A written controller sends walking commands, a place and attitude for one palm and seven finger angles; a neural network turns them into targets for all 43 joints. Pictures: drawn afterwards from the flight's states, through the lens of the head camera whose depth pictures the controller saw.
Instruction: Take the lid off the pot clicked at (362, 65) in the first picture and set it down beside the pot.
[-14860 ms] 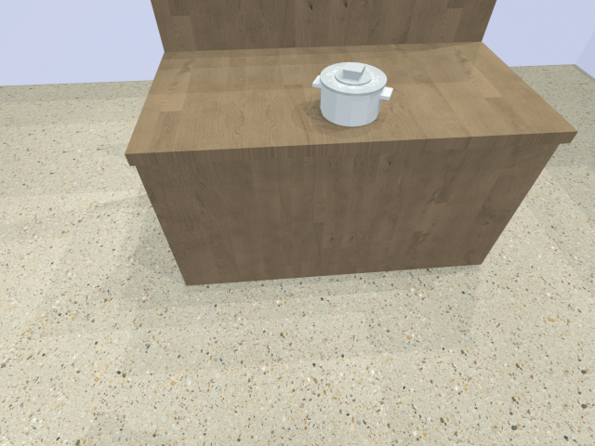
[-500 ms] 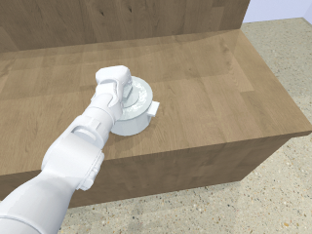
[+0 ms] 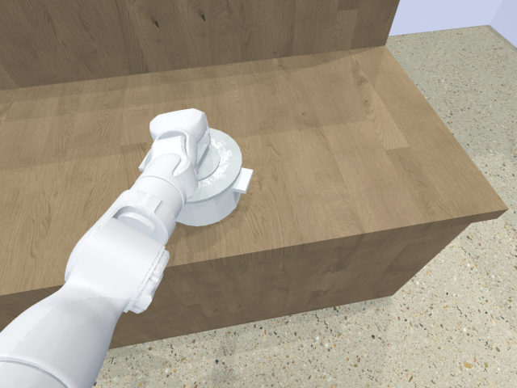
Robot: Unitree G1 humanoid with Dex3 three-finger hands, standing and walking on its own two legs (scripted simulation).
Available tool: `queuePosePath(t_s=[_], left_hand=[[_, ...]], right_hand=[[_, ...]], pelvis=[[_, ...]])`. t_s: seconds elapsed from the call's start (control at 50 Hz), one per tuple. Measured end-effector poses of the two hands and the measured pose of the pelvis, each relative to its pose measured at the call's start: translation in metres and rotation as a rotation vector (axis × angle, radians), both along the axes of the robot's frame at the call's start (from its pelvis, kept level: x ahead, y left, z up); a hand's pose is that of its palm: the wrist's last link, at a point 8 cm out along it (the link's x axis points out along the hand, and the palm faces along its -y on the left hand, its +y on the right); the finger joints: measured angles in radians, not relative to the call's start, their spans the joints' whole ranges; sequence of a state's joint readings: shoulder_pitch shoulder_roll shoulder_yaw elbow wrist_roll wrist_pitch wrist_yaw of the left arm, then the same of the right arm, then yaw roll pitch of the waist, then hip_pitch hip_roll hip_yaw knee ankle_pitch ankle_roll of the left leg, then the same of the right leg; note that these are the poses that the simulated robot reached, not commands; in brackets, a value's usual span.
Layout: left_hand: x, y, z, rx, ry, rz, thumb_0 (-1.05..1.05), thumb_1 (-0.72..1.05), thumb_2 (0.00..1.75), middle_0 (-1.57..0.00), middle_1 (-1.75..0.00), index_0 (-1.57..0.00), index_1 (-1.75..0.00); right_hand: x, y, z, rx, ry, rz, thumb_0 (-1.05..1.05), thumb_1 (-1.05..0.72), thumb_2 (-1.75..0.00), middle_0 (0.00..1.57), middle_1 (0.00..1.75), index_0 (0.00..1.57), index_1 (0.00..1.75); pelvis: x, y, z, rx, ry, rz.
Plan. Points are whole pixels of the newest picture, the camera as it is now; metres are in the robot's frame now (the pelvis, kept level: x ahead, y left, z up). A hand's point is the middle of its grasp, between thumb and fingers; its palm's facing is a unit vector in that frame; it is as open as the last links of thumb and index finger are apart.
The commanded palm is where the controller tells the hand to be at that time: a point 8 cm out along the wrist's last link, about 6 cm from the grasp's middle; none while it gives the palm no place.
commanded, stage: close the fingers and squeeze the knob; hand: left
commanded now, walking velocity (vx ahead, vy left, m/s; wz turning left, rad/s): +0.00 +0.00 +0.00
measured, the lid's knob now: (191, 153) +0.52 +0.08 +0.04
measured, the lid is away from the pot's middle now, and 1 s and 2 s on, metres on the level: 0.00 0.00 0.00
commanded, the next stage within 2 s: lift the lid straight up in 0.84 s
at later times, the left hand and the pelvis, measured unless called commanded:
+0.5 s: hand (187, 158) +0.48 +0.08 +0.07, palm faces -0.32 -0.07 -0.94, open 8.6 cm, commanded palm +0.48 +0.08 +0.12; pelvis +0.00 +0.00 +0.00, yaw +0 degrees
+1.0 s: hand (187, 158) +0.48 +0.08 +0.07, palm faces -0.32 -0.07 -0.94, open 8.5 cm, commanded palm +0.49 +0.08 +0.12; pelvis +0.00 +0.00 +0.00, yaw +0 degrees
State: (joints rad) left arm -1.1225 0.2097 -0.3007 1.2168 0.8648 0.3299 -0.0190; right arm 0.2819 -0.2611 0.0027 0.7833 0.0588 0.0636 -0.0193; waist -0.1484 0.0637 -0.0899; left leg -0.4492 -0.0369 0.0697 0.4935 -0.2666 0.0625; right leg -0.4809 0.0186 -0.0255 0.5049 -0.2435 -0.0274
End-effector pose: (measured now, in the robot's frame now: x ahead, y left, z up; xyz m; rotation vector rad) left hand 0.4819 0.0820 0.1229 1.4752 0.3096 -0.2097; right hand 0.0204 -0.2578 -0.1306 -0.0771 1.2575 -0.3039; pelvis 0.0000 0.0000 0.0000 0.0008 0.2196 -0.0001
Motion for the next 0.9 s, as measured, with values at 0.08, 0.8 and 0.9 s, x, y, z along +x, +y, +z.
queuePosePath(t_s=[0.08,0.8,0.9], left_hand=[[0.000,-0.001,0.001,0.013,-0.002,-0.018,0.00,0.08,1.01,-0.61,-0.90,-0.58,-0.88],[-0.003,0.001,0.000,0.012,-0.007,-0.026,0.00,0.16,0.90,-0.61,-0.92,-0.55,-0.89],[-0.003,0.002,0.000,0.002,-0.005,-0.022,0.00,0.16,0.89,-0.61,-0.93,-0.55,-0.88]], right_hand=[[0.002,-0.003,0.001,-0.004,-0.006,0.003,0.01,-0.91,-0.90,0.20,0.30,0.20,0.30],[0.021,0.003,-0.001,0.007,-0.027,0.019,0.00,-0.91,-0.90,0.20,0.30,0.20,0.30],[0.015,0.004,-0.001,0.006,-0.017,0.013,0.01,-0.91,-0.90,0.20,0.30,0.20,0.30]], pelvis=[[0.001,-0.001,0.000,0.000,0.002,0.001],[0.003,0.003,0.000,-0.001,-0.002,0.003],[0.003,0.003,0.000,-0.002,-0.004,0.001]])
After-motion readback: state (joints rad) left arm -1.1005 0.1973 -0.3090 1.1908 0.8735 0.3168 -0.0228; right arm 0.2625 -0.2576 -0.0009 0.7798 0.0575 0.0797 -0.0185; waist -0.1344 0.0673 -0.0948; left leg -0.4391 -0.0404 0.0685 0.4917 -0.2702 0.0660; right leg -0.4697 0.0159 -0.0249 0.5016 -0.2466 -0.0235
